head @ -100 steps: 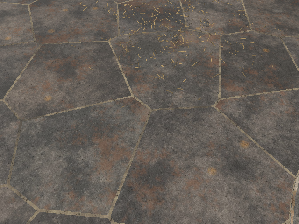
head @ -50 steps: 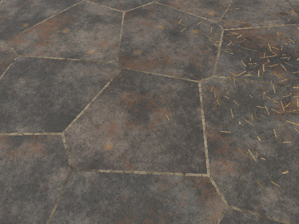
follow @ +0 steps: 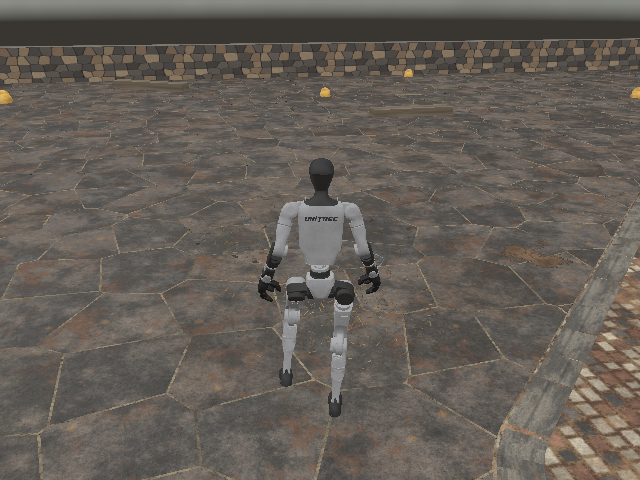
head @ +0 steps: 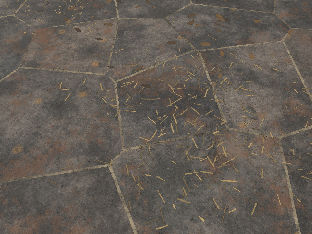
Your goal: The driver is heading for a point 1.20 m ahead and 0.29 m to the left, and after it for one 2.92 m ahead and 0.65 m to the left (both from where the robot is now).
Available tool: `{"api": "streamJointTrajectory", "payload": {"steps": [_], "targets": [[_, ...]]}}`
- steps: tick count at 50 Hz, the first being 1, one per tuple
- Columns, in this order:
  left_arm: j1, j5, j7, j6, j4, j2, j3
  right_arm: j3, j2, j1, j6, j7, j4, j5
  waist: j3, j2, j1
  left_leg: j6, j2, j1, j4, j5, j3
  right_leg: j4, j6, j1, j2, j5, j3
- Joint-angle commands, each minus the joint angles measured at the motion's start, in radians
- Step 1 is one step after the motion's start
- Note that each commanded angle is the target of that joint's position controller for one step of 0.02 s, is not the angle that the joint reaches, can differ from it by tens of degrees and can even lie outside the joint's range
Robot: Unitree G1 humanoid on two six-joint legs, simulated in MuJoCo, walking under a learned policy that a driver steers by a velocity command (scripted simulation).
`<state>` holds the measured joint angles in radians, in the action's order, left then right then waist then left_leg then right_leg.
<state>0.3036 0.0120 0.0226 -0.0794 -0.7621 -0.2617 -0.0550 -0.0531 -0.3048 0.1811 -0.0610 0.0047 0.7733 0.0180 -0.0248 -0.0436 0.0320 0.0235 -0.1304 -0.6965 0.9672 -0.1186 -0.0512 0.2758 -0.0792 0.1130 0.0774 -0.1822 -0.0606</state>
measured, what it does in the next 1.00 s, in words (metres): walks ahead, turning left: left foot, then right foot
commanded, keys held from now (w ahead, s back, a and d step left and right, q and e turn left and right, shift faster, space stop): w+q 0.56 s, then w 0.44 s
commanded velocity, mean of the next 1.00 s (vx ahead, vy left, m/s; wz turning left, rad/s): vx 0.50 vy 0.00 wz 0.36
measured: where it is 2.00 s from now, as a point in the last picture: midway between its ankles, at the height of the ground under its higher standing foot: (104, 140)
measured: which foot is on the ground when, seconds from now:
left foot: up 0.00-0.24, down 0.26-0.76, up 0.78-1.00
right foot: down 0.00-0.28, up 0.30-0.72, down 0.74-1.00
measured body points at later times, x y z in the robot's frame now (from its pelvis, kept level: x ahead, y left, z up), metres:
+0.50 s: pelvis +0.28 +0.09 +0.00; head +0.31 +0.11 +0.45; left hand +0.38 +0.39 -0.10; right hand +0.45 -0.16 -0.11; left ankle +0.28 +0.15 -0.75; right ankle +0.39 -0.07 -0.67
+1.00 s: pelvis +0.57 +0.12 +0.00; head +0.59 +0.11 +0.45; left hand +0.49 +0.38 -0.12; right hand +0.82 -0.06 -0.10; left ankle +0.55 +0.28 -0.68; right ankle +0.60 +0.03 -0.75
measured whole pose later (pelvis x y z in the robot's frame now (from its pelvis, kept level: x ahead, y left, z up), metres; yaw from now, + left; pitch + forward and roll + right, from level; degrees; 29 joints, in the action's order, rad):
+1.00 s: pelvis +0.57 +0.12 +0.00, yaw +24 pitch +2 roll -1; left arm 0.35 0.00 0.02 -0.09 -0.81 -0.26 -0.04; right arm -0.05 -0.29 0.21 -0.05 0.00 0.69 0.01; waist -0.01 -0.05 0.05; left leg 0.00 -0.07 -0.59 0.97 -0.26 -0.05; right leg 0.32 -0.06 0.17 0.06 -0.18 -0.01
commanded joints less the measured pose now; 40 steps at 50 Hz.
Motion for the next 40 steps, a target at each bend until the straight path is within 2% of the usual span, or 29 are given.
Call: {"api": "streamJointTrajectory", "payload": {"steps": [1,3,6,9,11,12,13,14,15,16,17,18,19,20,23,25,28,31,33,35,36,37,38,39,40], "targets": [[-0.056,0.002,-0.012,-0.026,0.053,-0.147,-0.036,-0.010,-0.048,-0.018,-0.007,0.008,-0.048,0.003,-0.014,0.089,-0.007,-0.004,0.006,0.035,-0.154,0.200,-0.021,-0.158,-0.125,0.040,-0.260,0.248,0.059],[-0.033,-0.002,-0.016,-0.025,0.034,-0.160,-0.039,-0.002,-0.032,-0.081,-0.011,0.018,-0.068,0.004,-0.037,0.084,0.023,-0.013,0.024,0.048,-0.252,0.262,0.007,-0.174,-0.110,0.012,-0.272,0.230,0.023],[0.013,-0.011,-0.020,-0.012,-0.003,-0.171,-0.044,0.003,-0.025,-0.148,-0.013,0.037,-0.104,0.005,-0.064,0.073,0.053,-0.037,0.036,-0.003,-0.336,0.237,0.021,-0.149,-0.101,-0.112,-0.313,0.261,-0.006],[0.023,-0.022,-0.028,0.013,-0.022,-0.186,-0.052,0.001,-0.033,-0.178,-0.013,0.058,-0.142,0.001,-0.062,0.085,0.046,-0.075,0.062,-0.027,-0.375,0.099,0.061,-0.063,-0.077,-0.231,-0.348,0.431,-0.029],[-0.002,-0.024,-0.041,0.029,-0.015,-0.216,-0.060,-0.016,-0.064,-0.122,-0.007,0.063,-0.150,-0.001,0.003,0.126,0.001,-0.112,0.123,0.090,-0.368,-0.015,0.126,0.076,-0.049,-0.260,-0.344,0.783,-0.062],[-0.013,-0.023,-0.048,0.038,-0.011,-0.225,-0.062,-0.034,-0.097,-0.028,-0.002,0.060,-0.134,-0.002,0.066,0.137,-0.054,-0.136,0.164,0.218,-0.372,-0.044,0.152,0.216,-0.030,-0.246,-0.330,0.921,-0.084],[-0.022,-0.024,-0.056,0.043,-0.005,-0.216,-0.055,-0.064,-0.149,0.126,0.000,0.050,-0.099,0.001,0.148,0.112,-0.139,-0.174,0.197,0.454,-0.428,0.012,0.142,0.431,0.005,-0.145,-0.290,0.895,-0.115],[0.009,0.001,-0.060,0.032,0.019,-0.164,-0.033,-0.093,-0.243,0.270,0.010,0.028,-0.079,0.003,0.263,-0.037,-0.179,-0.248,0.017,0.771,-0.429,0.065,-0.139,0.758,0.048,0.115,-0.232,0.513,-0.124],[0.082,0.008,-0.039,0.000,0.058,-0.054,0.004,-0.093,-0.283,0.225,0.003,0.030,-0.101,0.012,0.375,-0.250,-0.078,-0.461,-0.204,1.080,-0.578,-0.114,-0.721,1.106,0.112,0.539,0.007,-0.363,0.013],[-0.007,-0.023,-0.018,-0.040,0.060,-0.155,-0.015,-0.070,-0.199,0.245,0.000,0.032,-0.109,0.006,0.401,-0.113,-0.153,-0.421,-0.194,1.103,-0.650,-0.200,-0.732,1.151,0.083,0.648,-0.053,-0.360,0.192],[-0.094,-0.054,-0.008,-0.058,0.092,-0.173,-0.017,-0.059,-0.157,0.216,-0.004,0.028,-0.110,-0.002,0.264,-0.061,-0.155,-0.374,-0.159,0.995,-0.656,-0.159,-0.577,1.112,0.063,0.690,-0.095,-0.287,0.175],[-0.119,-0.041,-0.012,-0.066,0.099,-0.153,-0.012,-0.055,-0.147,0.156,-0.007,0.027,-0.117,-0.003,0.158,0.050,-0.106,-0.344,-0.117,0.832,-0.665,-0.050,-0.467,1.007,0.059,0.665,-0.139,-0.218,0.163],[-0.129,-0.013,-0.020,-0.062,0.094,-0.164,-0.021,-0.045,-0.113,0.101,-0.008,0.024,-0.129,-0.004,0.114,0.060,-0.074,-0.327,-0.084,0.720,-0.679,0.053,-0.391,0.914,0.068,0.608,-0.169,-0.182,0.157],[-0.111,-0.006,-0.020,-0.051,0.095,-0.163,-0.024,-0.040,-0.107,0.072,-0.007,0.019,-0.146,-0.015,0.090,0.029,-0.043,-0.329,-0.062,0.634,-0.702,0.124,-0.359,0.884,0.079,0.547,-0.180,-0.159,0.157],[-0.085,0.004,-0.025,-0.021,0.094,-0.131,-0.020,-0.046,-0.125,0.060,-0.010,0.006,-0.150,-0.011,0.062,0.011,-0.014,-0.339,-0.030,0.503,-0.741,0.232,-0.281,0.759,0.128,0.501,-0.178,-0.115,0.128],[-0.152,0.006,-0.028,-0.014,0.114,-0.108,-0.010,-0.054,-0.149,0.076,-0.007,-0.006,-0.142,-0.006,0.036,0.004,-0.031,-0.316,0.005,0.450,-0.748,0.230,-0.226,0.618,0.155,0.495,-0.162,0.002,0.112],[-0.264,0.001,-0.021,-0.021,0.136,-0.083,0.002,-0.056,-0.155,0.112,0.004,-0.017,-0.127,0.001,0.028,-0.026,-0.079,-0.259,0.059,0.410,-0.725,0.133,-0.185,0.384,0.163,0.412,-0.112,0.214,0.103],[-0.320,-0.014,-0.006,-0.034,0.146,-0.096,0.000,-0.052,-0.143,0.168,0.009,-0.018,-0.097,0.004,0.032,-0.043,-0.113,-0.241,0.024,0.469,-0.695,0.061,-0.222,0.282,0.148,0.375,-0.097,0.295,0.110],[-0.329,-0.014,0.004,-0.043,0.152,-0.117,-0.008,-0.048,-0.132,0.192,0.011,-0.018,-0.082,0.003,0.028,-0.051,-0.113,-0.231,-0.013,0.547,-0.645,0.049,-0.270,0.237,0.119,0.382,-0.100,0.250,0.123],[-0.298,-0.015,0.007,-0.050,0.149,-0.136,-0.017,-0.051,-0.137,0.186,0.016,-0.018,-0.075,-0.003,0.022,-0.076,-0.088,-0.216,-0.041,0.597,-0.598,0.101,-0.307,0.215,0.082,0.353,-0.098,0.161,0.113],[-0.242,-0.013,0.004,-0.054,0.135,-0.146,-0.025,-0.049,-0.132,0.172,0.018,-0.017,-0.077,-0.003,0.035,-0.082,-0.053,-0.201,-0.026,0.603,-0.548,0.179,-0.300,0.181,0.058,0.279,-0.085,0.143,0.091],[-0.144,-0.004,-0.001,-0.058,0.112,-0.176,-0.041,-0.039,-0.105,0.166,0.018,-0.014,-0.082,-0.007,0.102,-0.067,-0.005,-0.175,0.025,0.584,-0.424,0.274,-0.265,0.174,0.021,0.124,-0.103,0.153,0.100],[0.005,0.009,-0.007,-0.060,0.098,-0.232,-0.055,-0.020,-0.062,0.186,0.015,-0.014,-0.100,-0.022,0.247,0.036,0.047,-0.136,0.089,0.455,-0.157,0.133,-0.201,0.210,-0.055,-0.140,-0.259,0.168,0.264],[0.114,0.003,0.000,-0.045,0.046,-0.304,-0.080,-0.001,-0.003,0.324,0.003,-0.013,-0.103,0.006,0.360,0.351,0.015,-0.058,0.237,0.102,0.180,-0.340,-0.087,0.111,-0.224,-0.449,-0.448,-0.074,0.708],[0.127,-0.028,0.007,-0.042,0.042,-0.214,-0.059,-0.012,-0.086,0.282,-0.003,-0.014,-0.092,0.014,0.298,0.272,0.047,-0.054,0.196,-0.045,0.298,-0.449,-0.140,0.021,-0.214,-0.434,-0.466,-0.335,0.842]]}}
Keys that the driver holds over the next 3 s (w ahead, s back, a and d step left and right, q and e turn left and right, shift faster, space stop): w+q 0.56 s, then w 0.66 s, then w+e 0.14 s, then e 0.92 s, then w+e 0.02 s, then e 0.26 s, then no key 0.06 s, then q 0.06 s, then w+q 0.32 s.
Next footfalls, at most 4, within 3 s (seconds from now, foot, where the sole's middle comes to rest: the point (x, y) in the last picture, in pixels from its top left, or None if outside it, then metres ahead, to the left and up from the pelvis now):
0.26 left None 0.31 0.16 -0.78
0.74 right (162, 200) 0.64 0.04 -0.78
1.26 left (92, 169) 0.79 0.39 -0.78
1.74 right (128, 128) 1.04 0.24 -0.78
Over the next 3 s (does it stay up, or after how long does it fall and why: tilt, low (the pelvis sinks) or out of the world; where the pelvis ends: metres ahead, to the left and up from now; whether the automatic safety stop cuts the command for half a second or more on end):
stays up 0.97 0.30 0.00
